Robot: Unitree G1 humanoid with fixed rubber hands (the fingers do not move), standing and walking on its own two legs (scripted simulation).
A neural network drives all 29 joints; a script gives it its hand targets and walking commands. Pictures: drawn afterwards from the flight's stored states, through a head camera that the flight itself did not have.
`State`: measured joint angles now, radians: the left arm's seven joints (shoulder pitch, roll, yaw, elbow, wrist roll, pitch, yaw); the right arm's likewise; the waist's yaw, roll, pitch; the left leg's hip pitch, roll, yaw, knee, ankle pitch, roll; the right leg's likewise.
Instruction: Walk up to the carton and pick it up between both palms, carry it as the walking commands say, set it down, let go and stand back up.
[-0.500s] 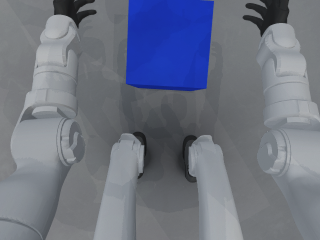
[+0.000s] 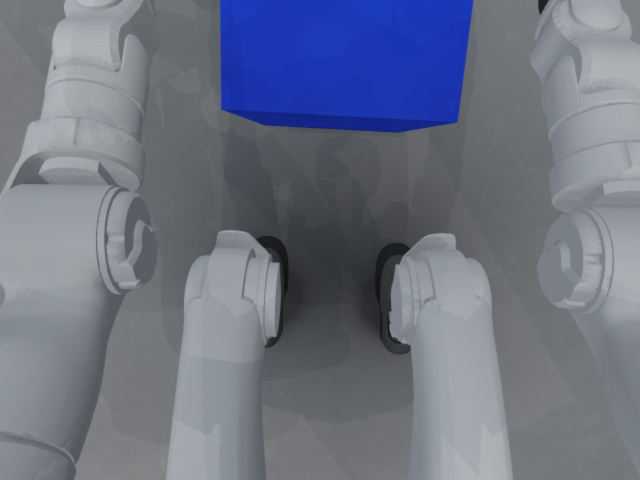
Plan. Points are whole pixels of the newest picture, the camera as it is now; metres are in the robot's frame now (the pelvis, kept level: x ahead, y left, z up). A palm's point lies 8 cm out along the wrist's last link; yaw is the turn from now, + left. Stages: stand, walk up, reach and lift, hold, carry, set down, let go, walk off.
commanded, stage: reach and lift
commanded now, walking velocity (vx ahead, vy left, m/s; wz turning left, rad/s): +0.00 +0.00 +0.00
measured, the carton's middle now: (340, 29) +0.55 +0.01 -0.28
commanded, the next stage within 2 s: none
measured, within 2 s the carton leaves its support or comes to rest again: leaves its support in 1.86 s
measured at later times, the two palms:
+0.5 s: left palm out of the picture +0.56 +0.20 -0.22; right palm (517, 10) +0.56 -0.18 -0.22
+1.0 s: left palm out of the picture +0.56 +0.16 -0.22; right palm (493, 8) +0.56 -0.15 -0.22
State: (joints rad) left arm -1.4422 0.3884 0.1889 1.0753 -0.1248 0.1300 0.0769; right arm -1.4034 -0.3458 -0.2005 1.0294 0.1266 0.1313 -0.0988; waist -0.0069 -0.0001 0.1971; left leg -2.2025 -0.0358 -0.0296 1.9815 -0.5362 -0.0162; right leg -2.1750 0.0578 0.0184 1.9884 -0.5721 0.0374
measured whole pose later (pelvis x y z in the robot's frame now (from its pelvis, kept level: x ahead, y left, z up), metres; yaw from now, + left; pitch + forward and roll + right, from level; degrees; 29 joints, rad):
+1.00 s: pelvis -0.01 +0.00 -0.05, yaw +0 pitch +37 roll -1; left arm -1.58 0.35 0.07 1.18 -0.21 0.08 0.12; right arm -1.54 -0.32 -0.11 1.14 0.20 0.07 -0.14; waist 0.00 -0.01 0.40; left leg -2.25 -0.03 -0.02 2.17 -0.56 -0.02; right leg -2.22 0.05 0.01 2.17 -0.59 0.03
